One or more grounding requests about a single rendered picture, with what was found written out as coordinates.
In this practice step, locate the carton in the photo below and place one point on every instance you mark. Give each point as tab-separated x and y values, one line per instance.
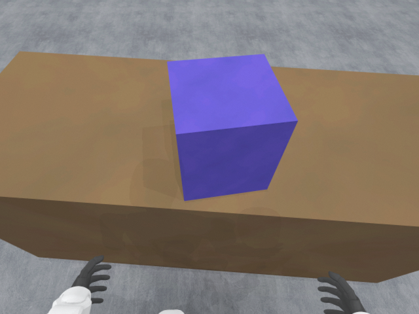
232	124

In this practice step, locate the left robot hand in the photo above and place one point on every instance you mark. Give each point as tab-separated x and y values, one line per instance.
86	278

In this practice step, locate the robot left forearm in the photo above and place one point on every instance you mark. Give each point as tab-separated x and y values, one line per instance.
75	300

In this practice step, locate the right robot hand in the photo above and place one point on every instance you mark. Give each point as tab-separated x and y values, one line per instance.
348	301

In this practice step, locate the pedestal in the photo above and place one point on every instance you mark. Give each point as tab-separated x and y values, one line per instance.
89	166

